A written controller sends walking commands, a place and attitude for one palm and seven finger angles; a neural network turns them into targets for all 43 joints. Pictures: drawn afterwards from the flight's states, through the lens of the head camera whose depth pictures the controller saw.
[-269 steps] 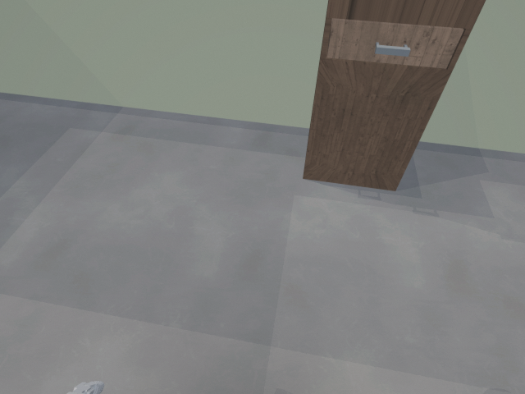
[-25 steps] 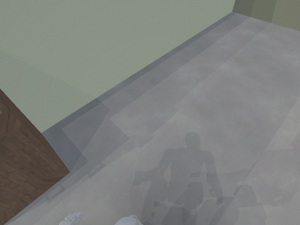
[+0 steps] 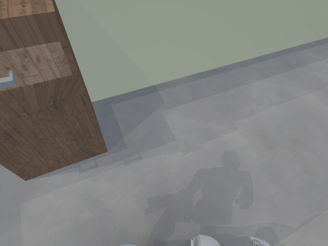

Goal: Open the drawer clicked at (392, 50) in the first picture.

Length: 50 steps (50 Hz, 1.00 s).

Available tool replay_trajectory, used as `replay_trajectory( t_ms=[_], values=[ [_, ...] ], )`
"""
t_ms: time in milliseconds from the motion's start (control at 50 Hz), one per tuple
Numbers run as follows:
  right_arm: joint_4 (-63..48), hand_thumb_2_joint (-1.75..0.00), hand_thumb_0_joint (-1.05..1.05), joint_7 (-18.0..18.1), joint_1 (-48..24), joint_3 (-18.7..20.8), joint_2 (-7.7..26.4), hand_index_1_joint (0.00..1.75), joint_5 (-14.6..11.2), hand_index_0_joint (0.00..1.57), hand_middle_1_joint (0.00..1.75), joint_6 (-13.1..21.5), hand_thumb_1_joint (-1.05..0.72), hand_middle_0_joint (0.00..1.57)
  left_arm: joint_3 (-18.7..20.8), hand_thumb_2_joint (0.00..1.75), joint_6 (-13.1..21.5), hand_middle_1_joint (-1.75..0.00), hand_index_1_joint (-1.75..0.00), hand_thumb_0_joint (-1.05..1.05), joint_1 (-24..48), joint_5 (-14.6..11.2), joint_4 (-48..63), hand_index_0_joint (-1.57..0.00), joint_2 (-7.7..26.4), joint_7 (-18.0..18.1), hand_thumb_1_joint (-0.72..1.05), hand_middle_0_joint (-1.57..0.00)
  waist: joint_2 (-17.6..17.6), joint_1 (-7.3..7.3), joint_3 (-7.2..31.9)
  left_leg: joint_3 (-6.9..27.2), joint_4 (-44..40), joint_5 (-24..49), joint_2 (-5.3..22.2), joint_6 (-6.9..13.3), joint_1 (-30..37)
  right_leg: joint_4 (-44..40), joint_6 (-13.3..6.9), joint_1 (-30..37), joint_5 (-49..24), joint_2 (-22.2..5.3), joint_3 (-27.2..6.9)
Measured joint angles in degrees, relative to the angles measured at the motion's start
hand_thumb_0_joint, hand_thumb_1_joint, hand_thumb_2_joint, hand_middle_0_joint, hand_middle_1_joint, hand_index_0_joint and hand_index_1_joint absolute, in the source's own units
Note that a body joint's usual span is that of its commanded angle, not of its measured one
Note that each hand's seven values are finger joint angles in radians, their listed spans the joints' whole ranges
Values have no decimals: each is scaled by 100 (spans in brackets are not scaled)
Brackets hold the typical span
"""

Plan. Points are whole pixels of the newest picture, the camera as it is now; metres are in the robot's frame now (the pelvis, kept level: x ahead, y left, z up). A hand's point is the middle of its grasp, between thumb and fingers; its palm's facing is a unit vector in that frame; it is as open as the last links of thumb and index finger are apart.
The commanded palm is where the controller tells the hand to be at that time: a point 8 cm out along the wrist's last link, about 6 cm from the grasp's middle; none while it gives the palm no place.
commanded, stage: turn to face it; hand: left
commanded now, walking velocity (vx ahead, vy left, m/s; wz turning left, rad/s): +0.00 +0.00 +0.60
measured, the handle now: out of the picture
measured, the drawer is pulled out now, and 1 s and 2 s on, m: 0.00 0.00 0.00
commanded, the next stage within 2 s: take the last steps up to it in 0.68 s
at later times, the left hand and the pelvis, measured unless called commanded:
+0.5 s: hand out of the picture +0.02 +0.17 -0.15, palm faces +0.31 -0.91 -0.27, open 7.4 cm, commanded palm none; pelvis +0.01 -0.04 +0.00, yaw +18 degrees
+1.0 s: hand out of the picture -0.03 +0.19 -0.16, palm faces +0.44 -0.87 -0.23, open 7.4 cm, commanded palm none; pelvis +0.00 -0.01 +0.00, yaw +25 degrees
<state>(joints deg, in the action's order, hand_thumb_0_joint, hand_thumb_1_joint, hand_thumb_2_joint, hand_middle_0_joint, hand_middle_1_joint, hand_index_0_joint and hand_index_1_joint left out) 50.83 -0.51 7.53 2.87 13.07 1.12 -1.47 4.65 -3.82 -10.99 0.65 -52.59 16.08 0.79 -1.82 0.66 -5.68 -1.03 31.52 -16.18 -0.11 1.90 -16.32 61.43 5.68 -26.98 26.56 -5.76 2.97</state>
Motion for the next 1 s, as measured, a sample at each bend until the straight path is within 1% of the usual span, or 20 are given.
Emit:
replay_trajectory(
  t_ms=[80, 160, 220, 240, 280, 340, 380, 440, 520, 560, 600, 620, 640, 680, 720, 760, 820, 880, 960, 1000],
  values=[
    [82, -89, 0, -8, 102, 5, -15, 30, 8, 20, 30, -46, -90, 20, -28, 90, 43, -30, -30, 1, 167, -16, 161, -19, -47, 4, 91, -20, 128, -59, 33, 271, -197, 136, -85, -20, 76, -648, 16, 96, -65, 139, -154],
    [138, -89, 1, -25, 202, 48, 5, 30, 20, 20, 30, -122, -90, 20, -91, 90, 98, -30, -30, 1, 314, -40, 310, -19, -155, 15, 91, -20, 258, -150, 75, 542, -122, 129, -174, -106, 44, -1512, -32, 438, -177, 298, -190],
    [156, -89, 1, -35, 297, 100, 49, 30, -10, 20, 30, -178, -90, 20, -160, 90, 216, -30, -30, 1, 301, -43, 447, -19, -227, 14, 91, -20, 325, -172, 168, 726, 197, -10, -277, -221, -122, -2739, -136, 980, -899, 377, -111],
    [169, -89, 1, -39, 300, 131, 88, 30, -32, 20, 30, -193, -90, 20, -179, 90, 277, -30, -30, 1, 299, -11, 459, -20, -277, 29, 91, -20, 389, -168, 164, 746, 524, -239, -281, -265, -251, -2803, -317, 1012, -1086, 389, -44],
    [196, -89, 1, -39, 329, 201, 169, 30, -24, 20, 30, -249, -90, 20, -258, 90, 308, -30, -30, 1, 265, 20, 471, -20, -390, 36, 91, -20, 500, -217, 169, 653, 1661, -956, -307, -327, -635, -2681, -560, 1056, -941, 323, 161],
    [265, -89, 1, -86, 349, 250, 255, 30, 8, 20, 30, -314, -90, 20, -312, 90, 294, -30, -30, 1, 137, 32, 445, -20, -514, 49, 91, -20, 528, -213, 199, 373, 3127, -907, -199, -420, -1070, -2866, -625, 1254, -875, 202, 361],
    [291, -89, 1, -108, 358, 244, 269, 30, 10, 20, 30, -317, -91, 20, -326, 90, 290, -30, -30, 1, 65, 45, 385, -20, -554, 64, 91, -20, 485, -220, 193, 224, 3418, -779, -65, -501, -1140, -3010, -609, 1372, -928, 120, 480],
    [331, -89, 1, -113, 347, 209, 242, 30, -5, 20, 30, -334, -91, 20, -339, 89, 306, -30, -30, 1, -35, 64, 290, -20, -568, 65, 91, -20, 366, -191, 162, 75, 3049, -846, 90, -584, -997, -3126, -590, 1489, -959, -18, 650],
    [379, -89, 1, -101, 222, 129, 180, 30, -39, 20, 30, -335, -91, 20, -323, 89, 309, -30, -30, 1, -181, 92, 151, -20, -510, 49, 91, -20, 209, -56, 93, -112, 1989, -992, 187, -568, -606, -3067, -514, 1505, -913, -177, 830],
    [367, -89, 1, -91, 137, 86, 137, 30, -56, 20, 30, -298, -91, 20, -289, 89, 291, -30, -30, 1, -260, 100, 53, -20, -443, 45, 91, -20, 134, 13, 65, -210, 1386, -923, 182, -523, -355, -2946, -450, 1465, -853, -247, 903],
    [323, -89, 1, -87, 88, 42, 102, 30, -57, 20, 30, -217, -91, 20, -241, 89, 249, -30, -30, 1, -361, 75, -52, -20, -357, 44, 91, -20, 83, 41, 77, -327, 537, -405, 174, -464, 0, -2717, -358, 1390, -732, -312, 991],
    [296, -89, 1, -89, 75, 27, 88, 30, -44, 20, 30, -157, -91, 20, -209, 89, 213, -30, -30, 1, -419, 48, -90, -20, -305, 40, 91, -20, 59, 49, 108, -354, 243, -165, 168, -271, 107, -2499, -308, 1287, -637, -350, 1009],
    [287, -89, 1, -82, 34, 12, 28, 30, -34, 20, 30, -112, -91, 20, -177, 89, 156, -30, -30, 1, -426, 27, -153, -20, -227, 45, 91, -20, -49, 84, 84, -384, 317, -178, 108, -119, 69, -2145, -252, 1140, -254, -382, 856],
    [270, -89, 1, -44, -11, -45, -74, 30, -17, 20, 30, -37, -91, 20, -136, 90, 23, -30, -30, 1, -423, 20, -290, -20, -124, 79, 91, -20, -140, 134, 65, -396, 383, -260, 77, 13, 67, -1247, -204, 798, 353, -240, 457],
    [275, -89, 1, 18, -15, -87, -142, 30, -7, 20, 30, -5, -91, 20, -106, 90, -39, -30, -30, 1, -389, 10, -409, -20, -85, 75, 91, -20, -122, 129, 78, -342, 203, -186, 72, 40, 153, -563, -183, 534, 323, -93, 235],
    [310, -89, 0, 56, -9, -120, -185, 30, -8, 20, 30, 6, -90, 20, -100, 90, -26, -30, -30, 1, -352, 7, -454, -20, -85, 48, 91, -20, -77, 126, 95, -283, -52, -25, 55, 40, 255, -287, -162, 394, 126, -17, 131],
    [384, -89, 0, 78, 20, -146, -226, 30, -18, 20, 30, 20, -90, 20, -123, 90, 14, -30, -30, 1, -300, 1, -447, -19, -136, 31, 91, -20, 4, 118, 134, -215, -369, 174, 16, 71, 380, -396, -131, 377, -57, 50, 44],
    [456, -89, 0, 76, 120, -145, -255, 30, -4, 20, 30, 35, -90, 20, -153, 90, 49, -30, -30, 1, -260, 12, -444, -19, -233, 11, 91, -20, 100, 73, 220, -155, -536, 273, -17, 71, 451, -806, -141, 522, -32, 110, 22],
    [573, -89, 0, 60, 367, -116, -264, 30, 25, 20, 30, 50, -90, 20, -210, 90, 130, -30, -30, 1, -250, 47, -442, -19, -404, -52, 91, -20, 246, -37, 377, -84, -541, 255, -51, 37, 476, -1663, -236, 906, 21, 217, 110],
    [657, -89, 0, 64, 531, -93, -246, 30, 22, 20, 30, 52, -90, 20, -240, 90, 220, -30, -30, 1, -273, 56, -424, -19, -493, -83, 91, -20, 310, -76, 448, -43, -415, 171, -74, -1, 449, -2327, -286, 1225, -193, 297, 185]
  ],
)
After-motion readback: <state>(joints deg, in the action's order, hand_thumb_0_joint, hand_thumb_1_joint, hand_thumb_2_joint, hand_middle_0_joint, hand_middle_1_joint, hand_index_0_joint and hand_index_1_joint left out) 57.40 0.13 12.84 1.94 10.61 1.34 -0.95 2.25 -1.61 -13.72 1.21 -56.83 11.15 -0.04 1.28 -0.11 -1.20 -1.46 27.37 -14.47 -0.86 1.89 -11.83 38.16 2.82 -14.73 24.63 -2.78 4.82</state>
